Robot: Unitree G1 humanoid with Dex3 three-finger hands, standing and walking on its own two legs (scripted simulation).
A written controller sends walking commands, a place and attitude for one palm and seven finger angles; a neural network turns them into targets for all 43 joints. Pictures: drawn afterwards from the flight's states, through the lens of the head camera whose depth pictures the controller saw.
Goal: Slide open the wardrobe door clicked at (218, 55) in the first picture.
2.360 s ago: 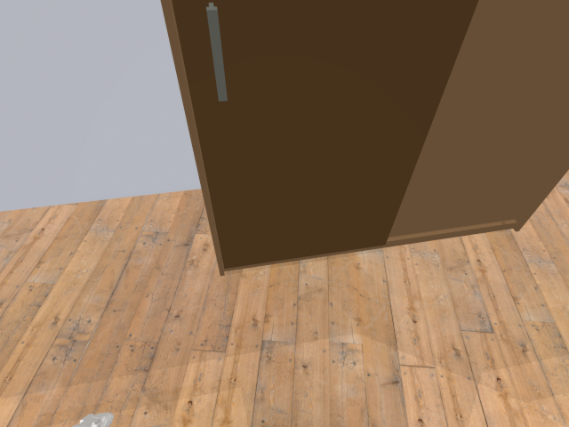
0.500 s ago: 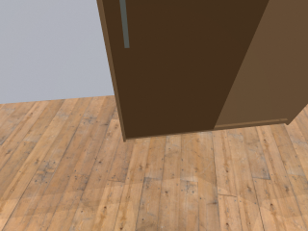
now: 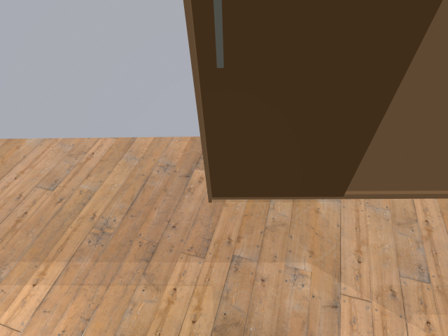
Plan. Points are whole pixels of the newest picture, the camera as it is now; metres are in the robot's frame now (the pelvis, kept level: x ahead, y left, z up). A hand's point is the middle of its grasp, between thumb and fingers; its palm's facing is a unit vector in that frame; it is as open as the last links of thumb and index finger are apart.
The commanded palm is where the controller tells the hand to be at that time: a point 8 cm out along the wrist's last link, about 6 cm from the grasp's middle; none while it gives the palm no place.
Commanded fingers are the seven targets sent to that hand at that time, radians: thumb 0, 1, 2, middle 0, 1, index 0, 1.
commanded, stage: take the last steps up to it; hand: left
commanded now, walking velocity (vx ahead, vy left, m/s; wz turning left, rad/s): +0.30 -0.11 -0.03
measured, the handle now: (219, 31) +0.88 +0.07 +0.15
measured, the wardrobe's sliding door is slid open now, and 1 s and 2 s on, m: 0.00 0.00 0.00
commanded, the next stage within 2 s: come to a stop and stand still in 1.12 s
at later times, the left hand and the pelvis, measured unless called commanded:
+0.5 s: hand out of the picture +0.05 +0.20 -0.18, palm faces +0.03 -0.99 -0.11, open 7.4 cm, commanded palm none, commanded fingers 0.00 0.90 0.90 -0.20 -0.30 -0.20 -0.30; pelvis +0.10 +0.03 +0.01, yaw -2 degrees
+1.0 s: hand (196, 249) +0.35 +0.10 -0.17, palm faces -0.01 -0.98 -0.22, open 7.2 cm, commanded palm none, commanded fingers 0.00 0.90 0.90 -0.20 -0.30 -0.20 -0.30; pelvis +0.29 -0.08 +0.00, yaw -2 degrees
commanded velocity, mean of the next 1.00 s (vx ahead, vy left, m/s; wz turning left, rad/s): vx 0.29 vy -0.10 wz -0.02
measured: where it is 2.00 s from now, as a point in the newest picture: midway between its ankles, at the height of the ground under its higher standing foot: (261, 308)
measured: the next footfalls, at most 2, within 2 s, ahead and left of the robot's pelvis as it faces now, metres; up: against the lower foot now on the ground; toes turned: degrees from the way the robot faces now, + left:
left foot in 0.30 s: +0.09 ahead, +0.14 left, +0.00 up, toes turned +8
right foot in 0.78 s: +0.34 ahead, -0.17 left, +0.00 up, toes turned -11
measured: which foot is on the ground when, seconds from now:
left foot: up 0.00-0.28, down 0.30-0.78, up 0.80-1.00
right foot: down 0.00-0.30, up 0.32-0.76, down 0.78-1.00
